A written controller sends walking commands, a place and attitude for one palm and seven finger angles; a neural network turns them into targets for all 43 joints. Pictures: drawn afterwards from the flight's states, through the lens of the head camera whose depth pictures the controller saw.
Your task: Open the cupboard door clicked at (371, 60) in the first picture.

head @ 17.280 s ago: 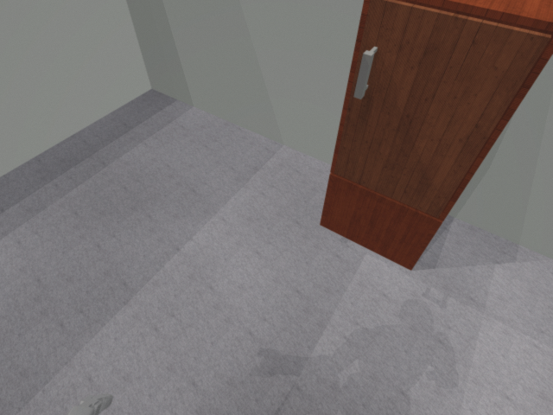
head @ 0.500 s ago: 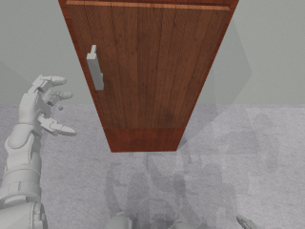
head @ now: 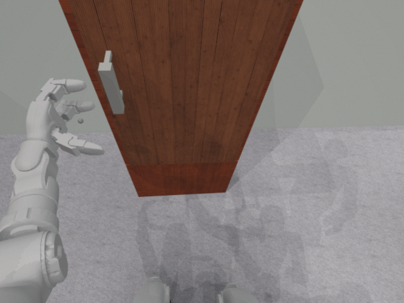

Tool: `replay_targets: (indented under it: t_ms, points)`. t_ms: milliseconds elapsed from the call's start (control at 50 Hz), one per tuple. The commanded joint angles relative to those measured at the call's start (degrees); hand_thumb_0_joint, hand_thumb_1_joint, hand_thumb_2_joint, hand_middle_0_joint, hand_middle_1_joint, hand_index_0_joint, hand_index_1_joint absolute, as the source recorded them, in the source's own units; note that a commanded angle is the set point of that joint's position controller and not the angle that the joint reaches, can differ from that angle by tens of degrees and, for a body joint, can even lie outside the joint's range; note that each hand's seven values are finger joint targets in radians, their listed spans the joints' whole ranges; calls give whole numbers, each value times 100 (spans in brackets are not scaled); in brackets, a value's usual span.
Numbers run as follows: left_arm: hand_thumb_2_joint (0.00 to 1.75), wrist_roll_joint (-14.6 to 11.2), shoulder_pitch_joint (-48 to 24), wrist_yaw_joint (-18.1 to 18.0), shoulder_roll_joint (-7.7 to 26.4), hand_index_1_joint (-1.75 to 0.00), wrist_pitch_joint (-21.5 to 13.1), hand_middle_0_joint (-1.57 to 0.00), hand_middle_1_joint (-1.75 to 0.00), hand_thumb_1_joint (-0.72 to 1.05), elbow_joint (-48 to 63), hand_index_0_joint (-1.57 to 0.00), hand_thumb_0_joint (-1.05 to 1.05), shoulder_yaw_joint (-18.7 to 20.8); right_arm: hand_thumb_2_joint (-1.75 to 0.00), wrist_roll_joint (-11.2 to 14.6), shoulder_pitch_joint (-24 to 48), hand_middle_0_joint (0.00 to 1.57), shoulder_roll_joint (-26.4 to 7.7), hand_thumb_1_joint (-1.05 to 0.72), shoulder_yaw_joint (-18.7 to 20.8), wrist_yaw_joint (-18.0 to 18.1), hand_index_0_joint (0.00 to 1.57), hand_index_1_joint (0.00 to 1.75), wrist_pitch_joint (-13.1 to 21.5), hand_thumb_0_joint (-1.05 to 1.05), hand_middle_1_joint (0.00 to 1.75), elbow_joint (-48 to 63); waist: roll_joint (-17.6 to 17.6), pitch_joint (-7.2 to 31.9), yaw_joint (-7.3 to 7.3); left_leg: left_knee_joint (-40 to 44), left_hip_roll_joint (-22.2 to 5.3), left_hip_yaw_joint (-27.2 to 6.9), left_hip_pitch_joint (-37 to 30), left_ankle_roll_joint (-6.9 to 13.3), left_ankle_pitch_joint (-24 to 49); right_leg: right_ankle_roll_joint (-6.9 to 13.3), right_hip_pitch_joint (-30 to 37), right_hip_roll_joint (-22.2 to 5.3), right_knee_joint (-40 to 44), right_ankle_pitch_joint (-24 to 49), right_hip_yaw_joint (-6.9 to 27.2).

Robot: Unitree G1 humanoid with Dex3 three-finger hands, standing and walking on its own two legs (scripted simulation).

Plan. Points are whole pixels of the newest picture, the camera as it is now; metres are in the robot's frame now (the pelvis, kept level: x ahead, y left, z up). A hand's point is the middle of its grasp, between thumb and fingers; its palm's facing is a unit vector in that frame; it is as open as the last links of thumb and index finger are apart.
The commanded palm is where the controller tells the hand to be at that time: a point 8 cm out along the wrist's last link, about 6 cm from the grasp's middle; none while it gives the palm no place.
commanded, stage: move the hooked fingers beside the handle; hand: left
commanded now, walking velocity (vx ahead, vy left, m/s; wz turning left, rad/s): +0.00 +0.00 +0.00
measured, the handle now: (113, 83) +0.55 +0.18 +0.07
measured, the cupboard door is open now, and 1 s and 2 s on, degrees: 0 0 0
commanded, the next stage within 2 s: slide the fingers in behind the handle in 1.26 s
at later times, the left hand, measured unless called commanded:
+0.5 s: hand (86, 106) +0.49 +0.23 +0.07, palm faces +0.05 -1.00 -0.01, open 14.0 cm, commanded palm +0.46 +0.28 +0.07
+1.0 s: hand (81, 116) +0.46 +0.23 +0.07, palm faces +0.04 -1.00 +0.02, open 14.0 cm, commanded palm +0.44 +0.28 +0.07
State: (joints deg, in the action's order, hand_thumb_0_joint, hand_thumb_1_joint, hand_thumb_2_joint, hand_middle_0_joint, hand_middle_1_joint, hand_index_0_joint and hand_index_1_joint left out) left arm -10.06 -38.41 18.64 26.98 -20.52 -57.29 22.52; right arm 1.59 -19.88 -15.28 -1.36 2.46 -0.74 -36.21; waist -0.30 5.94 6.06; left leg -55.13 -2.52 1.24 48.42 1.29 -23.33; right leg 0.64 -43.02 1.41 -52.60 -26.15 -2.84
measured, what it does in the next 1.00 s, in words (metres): stands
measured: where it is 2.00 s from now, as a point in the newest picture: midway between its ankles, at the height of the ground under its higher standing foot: outside the picture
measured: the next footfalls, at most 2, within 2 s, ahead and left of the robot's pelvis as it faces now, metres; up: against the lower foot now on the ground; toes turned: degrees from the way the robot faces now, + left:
none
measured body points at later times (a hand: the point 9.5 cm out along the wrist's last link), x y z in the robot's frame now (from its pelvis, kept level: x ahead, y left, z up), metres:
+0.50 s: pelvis +0.00 -0.01 -0.01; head +0.12 +0.01 +0.43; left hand +0.48 +0.28 +0.07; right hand +0.00 -0.28 -0.11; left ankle +0.03 +0.10 -0.68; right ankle -0.01 -0.12 -0.68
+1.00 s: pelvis +0.00 +0.01 -0.01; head +0.10 +0.03 +0.43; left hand +0.46 +0.29 +0.07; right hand +0.05 -0.26 -0.11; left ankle +0.03 +0.10 -0.68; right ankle -0.01 -0.12 -0.68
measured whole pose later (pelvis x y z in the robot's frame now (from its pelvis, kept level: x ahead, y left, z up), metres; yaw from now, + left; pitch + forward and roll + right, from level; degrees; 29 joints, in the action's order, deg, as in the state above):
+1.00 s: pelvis +0.00 +0.01 -0.01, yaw +0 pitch +18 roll -3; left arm -8.8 -42.5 18.6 28.8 -21.3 -62.6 23.1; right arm 1.2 -19.8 -15.0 -1.9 1.5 -4.0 -34.3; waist -0.3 6.7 6.9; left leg -57.4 -2.9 0.9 51.0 1.6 -24.6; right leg 0.3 -45.1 1.8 -53.6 -26.7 -3.0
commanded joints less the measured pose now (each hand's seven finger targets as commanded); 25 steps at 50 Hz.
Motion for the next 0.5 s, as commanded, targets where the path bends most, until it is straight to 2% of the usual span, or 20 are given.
replay_targets:
  t_ms: [0,20,60,80,100,120,160,180,220,240,260,300,320,360,400,420,440,460,480]
  points:
    - [30,-15,-2702,-166,1765,-120,-643,-30,-120,-50,1107,-30,0,370,-90,-52,-674,20,-1001,-90,375,47,20,30,73,0,30,372,-669,2390,22,455,80,-424,-2281,28,1990,59,227,157,515,1759,128]
    - [30,14,-2665,-175,1764,-120,-628,-30,-120,-50,942,-30,0,372,-90,-40,-662,20,-1003,-90,368,33,20,30,50,0,30,392,-635,2351,35,443,83,-383,-2173,38,1884,31,221,162,530,1744,150]
    - [30,68,-2716,-166,1992,-120,-546,-30,-120,-50,584,-30,0,477,-90,-36,-710,20,-1045,-90,355,39,20,30,-1,0,30,392,-444,2224,78,428,101,-342,-1811,66,1654,6,346,150,552,1703,189]
    - [30,102,-2896,-148,1987,-120,-518,-30,-120,-50,577,-30,0,391,-90,-27,-714,20,-1043,-90,349,45,20,30,-19,0,30,386,-532,2171,152,428,97,-323,-1775,78,1608,-2,306,141,563,1703,203]
    - [30,107,-2861,-130,2086,-120,-511,-30,-120,-50,525,-30,0,504,-90,-48,-772,20,-1048,-90,351,43,20,30,-32,0,30,399,-596,2272,82,390,115,-324,-1772,81,1676,20,362,150,526,1751,212]
    - [30,142,-2889,-94,2036,-120,-484,-30,-120,-50,429,-30,0,409,-90,-32,-773,20,-1054,-90,349,44,20,30,-53,0,30,413,-560,2281,144,383,108,-299,-1778,84,1675,-3,327,147,549,1783,229]
    - [30,144,-2934,-46,2137,-120,-478,-30,-120,-50,420,-30,0,450,-90,-45,-821,20,-1059,-90,346,37,20,30,-85,0,30,413,-689,2355,119,362,101,-301,-1762,76,1695,8,337,153,536,1800,234]
    - [30,126,-2957,-29,2076,-120,-472,-30,-120,-50,383,-30,0,398,-90,-43,-816,20,-1050,-90,335,28,20,30,-91,0,30,428,-754,2307,126,355,105,-290,-1752,73,1645,10,283,164,542,1754,233]
    - [30,122,-3229,6,1951,-120,-495,-30,-120,-50,346,-30,0,272,-90,-50,-890,20,-1061,-90,343,33,20,30,-112,0,30,388,-599,2334,269,300,76,-330,-1808,91,1716,-5,127,182,522,1773,215]
    - [30,109,-3253,6,1977,-120,-469,-30,-120,-50,202,-30,0,295,-90,-58,-897,20,-1065,-90,340,31,20,30,-117,0,30,367,-637,2239,269,285,77,-331,-1704,84,1565,-8,70,183,540,1634,218]
    - [30,97,-3264,3,2134,-120,-468,-30,-120,-50,197,-30,0,419,-90,-62,-947,20,-1104,-90,351,37,20,30,-124,0,30,356,-473,2286,275,274,73,-334,-1622,106,1539,-19,135,184,547,1641,241]
    - [30,68,-3234,38,2103,-120,-457,-30,-120,-50,186,-30,0,409,-90,-74,-992,20,-1089,-90,338,33,20,30,-134,0,30,383,-563,2358,246,257,99,-300,-1584,114,1608,0,254,184,514,1750,250]
    - [30,89,-3029,45,2300,-120,-441,-30,-120,-50,108,-30,0,597,-90,-65,-1006,20,-1110,-90,355,36,20,30,-154,0,30,396,-534,2497,155,245,95,-274,-1580,110,1676,-13,331,185,501,1840,269]
    - [30,106,-2981,56,2372,-120,-440,-30,-120,-50,288,-30,0,626,-90,-71,-1023,20,-1092,-90,354,24,20,30,-181,0,30,438,-584,2655,121,225,104,-238,-1549,122,1804,-27,487,176,464,2037,293]
    - [30,116,-2979,47,2366,-120,-537,-30,-120,-50,630,-30,0,636,-90,-89,-1054,20,-1062,-90,370,7,20,30,-204,0,30,469,-809,2864,70,203,103,-242,-1809,112,2096,2,519,194,402,2236,273]
    - [30,119,-2817,38,2392,-120,-563,-30,-120,-50,705,-30,0,700,-90,-80,-1033,20,-1053,-90,375,-18,20,30,-213,0,30,502,-1030,2956,-31,222,102,-234,-1958,82,2218,13,511,208,406,2294,258]
    - [30,94,-2737,28,2397,-120,-588,-30,-120,-50,817,-30,0,738,-90,-83,-1032,20,-1051,-90,385,-25,20,30,-230,0,30,501,-928,3018,-20,218,89,-239,-2024,83,2320,9,564,216,405,2382,237]
    - [30,90,-2699,20,2345,-120,-598,-30,-120,-50,887,-30,0,693,-90,-69,-1012,20,-1045,-90,386,-32,20,30,-241,0,30,517,-1014,2934,-22,248,78,-252,-2093,67,2334,19,477,228,419,2320,209]
    - [30,63,-2753,17,2128,-120,-589,-30,-120,-50,901,-30,0,546,-90,-61,-999,20,-1024,-90,388,-42,20,30,-249,0,30,508,-907,2819,56,266,71,-266,-2111,74,2283,10,408,245,450,2255,182]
